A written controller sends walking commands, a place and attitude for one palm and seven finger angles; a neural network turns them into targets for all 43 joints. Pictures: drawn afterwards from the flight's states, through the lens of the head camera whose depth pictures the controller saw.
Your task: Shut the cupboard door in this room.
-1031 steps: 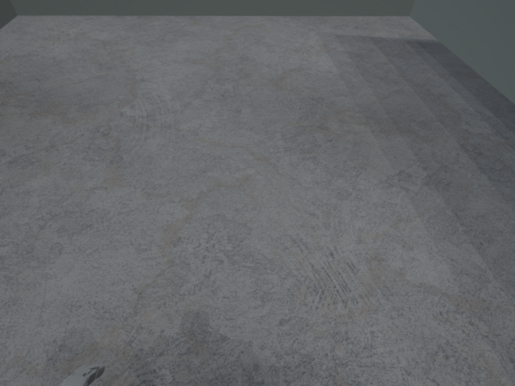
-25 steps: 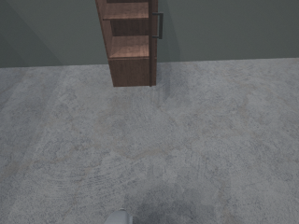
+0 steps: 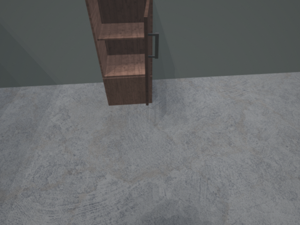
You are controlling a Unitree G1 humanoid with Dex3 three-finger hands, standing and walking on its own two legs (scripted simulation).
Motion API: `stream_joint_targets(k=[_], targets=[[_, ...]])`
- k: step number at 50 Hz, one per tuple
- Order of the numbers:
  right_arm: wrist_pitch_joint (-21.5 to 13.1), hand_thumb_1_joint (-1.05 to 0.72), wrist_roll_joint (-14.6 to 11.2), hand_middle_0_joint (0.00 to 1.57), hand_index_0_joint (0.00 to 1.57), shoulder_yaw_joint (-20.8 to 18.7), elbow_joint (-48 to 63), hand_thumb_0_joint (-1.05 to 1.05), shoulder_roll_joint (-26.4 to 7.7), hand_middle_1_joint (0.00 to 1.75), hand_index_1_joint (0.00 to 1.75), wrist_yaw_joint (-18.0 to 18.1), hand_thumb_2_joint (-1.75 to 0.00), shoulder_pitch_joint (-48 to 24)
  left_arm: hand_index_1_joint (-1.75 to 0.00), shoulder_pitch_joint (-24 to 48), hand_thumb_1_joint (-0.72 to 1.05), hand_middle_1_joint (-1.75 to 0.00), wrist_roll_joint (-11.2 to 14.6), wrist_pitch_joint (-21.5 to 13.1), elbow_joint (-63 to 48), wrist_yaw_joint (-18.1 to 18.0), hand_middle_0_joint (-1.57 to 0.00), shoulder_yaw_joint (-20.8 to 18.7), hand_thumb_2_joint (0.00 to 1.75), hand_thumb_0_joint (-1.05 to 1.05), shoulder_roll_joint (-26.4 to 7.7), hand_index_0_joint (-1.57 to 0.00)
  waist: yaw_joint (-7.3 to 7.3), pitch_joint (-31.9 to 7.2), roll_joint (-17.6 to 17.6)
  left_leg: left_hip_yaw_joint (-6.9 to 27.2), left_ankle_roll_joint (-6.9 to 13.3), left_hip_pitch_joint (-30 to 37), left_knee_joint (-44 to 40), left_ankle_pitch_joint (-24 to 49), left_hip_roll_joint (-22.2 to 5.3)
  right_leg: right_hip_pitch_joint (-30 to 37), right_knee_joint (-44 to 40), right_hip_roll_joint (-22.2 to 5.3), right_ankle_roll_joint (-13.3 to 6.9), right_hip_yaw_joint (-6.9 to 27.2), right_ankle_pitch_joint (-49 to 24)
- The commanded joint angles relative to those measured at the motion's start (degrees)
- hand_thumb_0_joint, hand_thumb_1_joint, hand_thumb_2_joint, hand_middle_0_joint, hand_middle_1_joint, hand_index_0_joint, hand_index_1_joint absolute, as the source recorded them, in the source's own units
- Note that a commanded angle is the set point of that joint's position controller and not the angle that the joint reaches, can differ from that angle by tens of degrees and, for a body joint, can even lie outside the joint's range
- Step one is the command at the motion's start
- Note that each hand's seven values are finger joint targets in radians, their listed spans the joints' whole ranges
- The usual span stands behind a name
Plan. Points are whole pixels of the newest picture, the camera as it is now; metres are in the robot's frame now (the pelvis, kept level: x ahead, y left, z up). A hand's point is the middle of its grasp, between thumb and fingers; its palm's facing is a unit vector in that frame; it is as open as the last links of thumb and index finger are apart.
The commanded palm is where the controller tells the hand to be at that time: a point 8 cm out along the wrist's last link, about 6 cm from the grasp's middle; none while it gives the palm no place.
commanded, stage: stand and wait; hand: left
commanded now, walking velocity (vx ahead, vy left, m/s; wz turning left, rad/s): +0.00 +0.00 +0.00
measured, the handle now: (153, 46) +1.03 +0.06 +0.01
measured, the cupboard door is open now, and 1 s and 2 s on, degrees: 83 83 83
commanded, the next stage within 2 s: turn or walk to find it in 0.10 s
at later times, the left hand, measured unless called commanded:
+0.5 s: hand out of the picture +0.02 +0.17 -0.19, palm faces +0.08 -0.99 -0.12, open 7.4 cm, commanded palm none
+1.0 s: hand (124, 152) +0.43 +0.15 -0.17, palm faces +0.01 -0.98 -0.18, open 7.3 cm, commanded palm none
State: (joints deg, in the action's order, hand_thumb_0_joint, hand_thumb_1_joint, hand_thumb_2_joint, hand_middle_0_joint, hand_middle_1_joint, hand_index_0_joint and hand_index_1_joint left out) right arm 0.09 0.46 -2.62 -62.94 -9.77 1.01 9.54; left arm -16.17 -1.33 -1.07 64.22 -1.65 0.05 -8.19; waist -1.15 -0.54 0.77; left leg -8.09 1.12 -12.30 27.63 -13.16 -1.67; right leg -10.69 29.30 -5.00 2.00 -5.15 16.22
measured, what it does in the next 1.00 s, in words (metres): walks ahead: right foot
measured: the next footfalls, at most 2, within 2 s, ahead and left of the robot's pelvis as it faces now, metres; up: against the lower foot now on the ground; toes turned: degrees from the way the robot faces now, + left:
right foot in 0.90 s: +0.45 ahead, -0.10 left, +0.00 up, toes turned -7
left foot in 1.28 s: +0.43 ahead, +0.13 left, +0.00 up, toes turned +7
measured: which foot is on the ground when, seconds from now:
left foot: down 0.00-0.92, up 0.94-1.00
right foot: down 0.00-0.46, up 0.48-0.88, down 0.90-1.00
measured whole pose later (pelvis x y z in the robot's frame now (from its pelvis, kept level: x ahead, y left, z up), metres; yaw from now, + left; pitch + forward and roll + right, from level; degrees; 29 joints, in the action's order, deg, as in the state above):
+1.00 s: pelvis +0.31 -0.02 -0.02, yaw +2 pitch -2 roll +0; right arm -1.6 -0.3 -2.8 -66.2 -7.6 1.1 20.9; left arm -3.6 -0.7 -5.0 56.9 0.0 -1.0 -8.1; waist 2.0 7.9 1.3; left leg -0.4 -0.3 -12.4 68.2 -28.7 -2.4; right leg -24.2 37.3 -2.3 -4.6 -10.2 11.6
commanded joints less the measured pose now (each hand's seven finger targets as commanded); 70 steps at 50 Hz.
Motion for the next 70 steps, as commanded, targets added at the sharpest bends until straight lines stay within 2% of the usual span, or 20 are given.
stream_joint_targets(k=[1, 7, 14, 16, 20, 21, 23, 24, 29, 39, 42, 44, 45, 46, 50, 53, 60, 63, 65, 70], targets=[[-1.1, -0.90, 0.2, 0.20, 0.20, 0.6, 0.2, 0.00, -2.4, 0.30, 0.30, 0.1, -0.90, 5.9, -0.30, -3.6, 0.90, -0.30, 0.5, -0.3, -1.0, -0.2, -0.20, -0.6, 0.90, 0.00, -4.8, -0.20, 1.57, 6.6, -3.7, 6.9, -0.2, 2.3, -8.8, 2.1, -5.4, -6.3, -10.4, -3.1, -1.6, 5.1, -3.2], [-2.1, -0.90, 0.3, 0.20, 0.20, 1.3, -1.4, 0.00, -2.7, 0.30, 0.30, 0.2, -0.90, 8.3, -0.30, -5.3, 0.90, -0.30, 0.9, -0.9, -0.2, -0.3, -0.20, -0.9, 0.90, 0.00, -5.9, -0.20, 0.72, 0.3, -0.1, 5.6, -0.5, 4.4, -7.0, 5.6, -5.4, 1.6, -9.3, -3.2, -2.3, 4.0, -8.2], [-0.9, -0.90, 0.9, 0.20, 0.20, 0.3, 0.2, 0.00, -1.2, 0.30, 0.30, -0.7, -0.90, 8.6, -0.30, -8.9, 0.90, -0.30, 0.4, 0.2, 0.2, 0.3, -0.20, -3.5, 0.90, 0.00, -9.3, -0.20, -1.08, 11.1, -10.5, -0.2, -0.8, -11.3, 7.9, -12.7, -1.7, -1.0, -19.2, -10.4, -7.6, 13.5, 25.3], [-1.0, -0.90, 1.0, 0.20, 0.20, -0.1, 1.8, 0.00, -1.2, 0.30, 0.30, -1.1, -0.90, 7.0, -0.30, -10.1, 0.90, -0.30, 0.1, -0.5, 0.2, 0.2, -0.20, -3.9, 0.90, 0.00, -9.0, -0.20, -1.43, 13.4, -9.7, 0.8, -0.7, -16.0, 14.3, -13.3, -3.1, -0.4, -20.9, -13.9, -9.9, 16.9, 23.5], [-2.4, -0.90, 0.4, 0.20, 0.20, 0.0, 1.5, 0.00, 0.0, 0.30, 0.30, -1.5, -0.90, 12.2, -0.30, -7.1, 0.90, -0.30, 0.0, -1.3, -0.8, 0.3, -0.20, -4.1, 0.90, 0.00, -7.7, -0.20, 2.62, 9.6, -5.2, 1.3, -0.1, -5.6, 5.0, -10.2, -3.6, -4.0, -11.7, -11.6, -8.6, 8.6, 12.3], [-2.9, -0.90, 0.4, 0.20, 0.20, -0.1, -0.5, 0.00, -0.7, 0.30, 0.30, -1.3, -0.90, 17.7, -0.30, -5.1, 0.90, -0.30, 0.3, -1.3, -1.6, 0.6, -0.20, -3.9, 0.90, 0.00, -6.7, -0.20, 4.98, 7.1, -0.6, 2.4, 0.2, 4.0, -1.0, -7.6, -3.1, -9.6, -4.2, -7.1, -6.5, 3.7, 10.4], [-3.8, -0.90, 1.4, 0.20, 0.20, -2.4, -5.0, 0.00, -8.9, 0.30, 0.30, 0.2, -0.90, 32.1, -0.30, 0.6, 0.90, -0.30, 0.7, -1.6, -5.7, 1.4, -0.20, -2.6, 0.90, 0.00, -1.5, -0.20, 9.50, 5.2, 20.1, 31.3, 7.3, 17.9, -17.0, -10.2, -20.8, -28.9, 27.2, 4.2, -1.7, -4.6, 15.1], [-3.4, -0.90, 1.1, 0.20, 0.20, -2.2, -5.2, 0.00, -8.4, 0.30, 0.30, 0.5, -0.90, 31.0, -0.30, 3.4, 0.90, -0.30, 0.2, -1.5, -6.4, 1.2, -0.20, -3.0, 0.90, 0.00, -3.7, -0.20, 8.67, 6.5, 16.2, 31.6, 8.8, 16.9, -16.8, -9.7, -22.9, -30.9, 34.0, 1.3, -3.0, 0.5, 14.8], [-5.4, -0.90, 0.9, 0.20, 0.20, -0.3, -2.9, 0.00, -2.5, 0.30, 0.30, 1.1, -0.90, 23.2, -0.30, 4.5, 0.90, -0.30, -0.1, -1.5, -5.3, 2.5, -0.20, -3.0, 0.90, 0.00, -1.9, -0.20, 4.17, 8.6, 1.3, 16.2, 7.8, 12.9, -15.3, 16.1, -17.7, -31.1, 38.9, -3.1, -1.6, 1.5, 3.1], [-5.5, -0.90, 0.6, 0.20, 0.20, -0.5, -3.6, 0.00, -2.8, 0.30, 0.30, 1.2, -0.90, 21.8, -0.30, 16.0, 0.90, -0.30, 0.6, -0.9, -11.4, 3.2, -0.20, -2.4, 0.90, 0.00, -1.6, -0.20, 3.62, 10.8, 7.5, 2.9, 5.4, 13.2, -15.9, 36.3, -11.8, -23.9, 11.7, 0.7, -1.4, -5.0, -8.3], [-5.0, -0.90, 0.1, 0.20, 0.20, -1.3, -3.1, 0.00, -5.9, 0.30, 0.30, 1.4, -0.90, 19.1, -0.30, 5.3, 0.90, -0.30, 0.3, -1.9, -8.7, 2.5, -0.20, -2.7, 0.90, 0.00, -3.8, -0.20, -1.35, 3.4, 6.4, 2.7, 4.1, 16.3, -2.3, 52.7, -12.6, -9.9, 5.2, 4.0, -3.6, -5.0, -11.6], [-4.7, -0.90, -0.3, 0.20, 0.20, -1.7, -2.0, 0.00, -6.4, 0.30, 0.30, 0.8, -0.90, 17.2, -0.30, -9.9, 0.90, -0.30, -0.3, -2.9, -3.9, 1.7, -0.20, -4.1, 0.90, 0.00, -8.8, -0.20, -7.66, -6.0, 1.2, 1.4, 0.8, 6.9, 18.0, 38.8, -9.0, 13.0, 0.1, 0.3, -4.9, -1.1, -26.0], [-4.6, -0.90, -1.1, 0.20, 0.20, -1.3, -1.2, 0.00, -2.6, 0.30, 0.30, 0.4, -0.90, 20.8, -0.30, -14.9, 0.90, -0.30, -0.8, -3.4, -2.5, 0.8, -0.20, -5.5, 0.90, 0.00, -14.6, -0.20, -7.67, -13.4, -11.9, 1.3, -0.9, -8.0, 36.7, -0.7, -0.1, 27.6, 3.0, -15.5, -10.6, 17.4, -53.5], [-4.0, -0.90, -1.6, 0.20, 0.20, -0.9, -0.8, 0.00, -2.2, 0.30, 0.30, 0.8, -0.90, 22.3, -0.30, -14.2, 0.90, -0.30, 0.7, -3.2, -2.0, 0.6, -0.20, -5.3, 0.90, 0.00, -17.0, -0.20, -4.60, -15.5, -13.1, 7.6, -1.1, -9.8, 50.0, -22.4, 2.5, 24.4, -0.3, -23.3, -16.0, 24.5, -67.8], [-1.4, -0.90, -0.2, 0.20, 0.20, -0.4, -0.1, 0.00, 0.2, 0.30, 0.30, 0.2, -0.90, 15.1, -0.30, 2.8, 0.90, -0.30, 1.0, -2.9, -6.3, 0.1, -0.20, -3.3, 0.90, 0.00, -8.8, -0.20, 0.94, 0.3, -2.5, 11.2, -1.3, -10.1, 46.9, -10.5, -4.4, -3.1, -10.2, -15.7, -11.4, 12.4, -34.6], [0.5, -0.90, 0.4, 0.20, 0.20, 0.2, -0.5, 0.00, 1.2, 0.30, 0.30, 0.2, -0.90, 17.2, -0.30, 7.8, 0.90, -0.30, 0.5, -2.5, -7.1, 0.3, -0.20, -2.6, 0.90, 0.00, -7.0, -0.20, 4.52, 0.1, -5.5, 8.2, -2.9, -3.6, 34.9, -9.0, -4.7, -12.4, -14.1, -11.7, -9.3, 4.5, -22.0], [-0.4, -0.90, 0.4, 0.20, 0.20, 0.8, 2.7, 0.00, -0.5, 0.30, 0.30, -0.2, -0.90, 9.0, -0.30, 4.4, 0.90, -0.30, 0.2, -1.2, -5.1, 0.6, -0.20, -3.1, 0.90, 0.00, -8.6, -0.20, 1.37, 0.3, -7.4, 5.1, -4.0, -1.9, 11.8, -6.3, -3.3, -6.9, -13.9, -9.7, -10.3, 6.4, -10.0], [-1.5, -0.90, 0.3, 0.20, 0.20, 0.8, 1.6, 0.00, -3.0, 0.30, 0.30, -0.1, -0.90, 10.2, -0.30, 4.1, 0.90, -0.30, 1.1, -0.6, -4.3, 0.5, -0.20, -2.6, 0.90, 0.00, -7.8, -0.20, 2.41, -0.1, -1.3, 7.3, -3.7, 7.9, -3.5, 5.3, -4.5, -9.8, -9.0, -5.8, -5.9, 4.2, -2.7], [-1.9, -0.90, 0.5, 0.20, 0.20, 0.5, 2.7, 0.00, -6.6, 0.30, 0.30, 0.2, -0.90, 6.9, -0.30, 1.1, 0.90, -0.30, 1.3, -0.1, -4.0, 0.5, -0.20, -2.0, 0.90, 0.00, -5.1, -0.20, 0.08, 4.0, 7.8, 15.4, 0.3, -0.7, -10.5, 4.5, -12.4, -5.7, -6.7, -1.0, -1.8, 1.3, -0.5], [-2.0, -0.90, 0.1, 0.20, 0.20, 1.4, 2.1, 0.00, -4.1, 0.30, 0.30, 0.8, -0.90, 4.2, -0.30, -2.5, 0.90, -0.30, 0.8, -0.3, -0.7, 0.3, -0.20, -1.2, 0.90, 0.00, -5.5, -0.20, -0.59, 4.5, 5.6, 10.3, -0.6, -0.8, -11.4, 8.5, -7.9, 2.3, -8.9, -2.7, -1.4, 1.9, -10.1]])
